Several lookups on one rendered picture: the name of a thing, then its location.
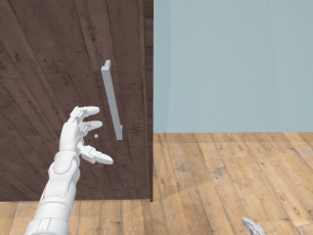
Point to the left robot forearm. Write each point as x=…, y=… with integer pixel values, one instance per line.
x=55, y=205

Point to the handle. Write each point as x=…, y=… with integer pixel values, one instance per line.
x=107, y=78

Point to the right robot hand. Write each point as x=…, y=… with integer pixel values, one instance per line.
x=253, y=228

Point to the wardrobe door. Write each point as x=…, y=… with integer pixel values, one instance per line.
x=51, y=56

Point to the left robot hand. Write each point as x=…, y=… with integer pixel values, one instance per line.
x=75, y=129

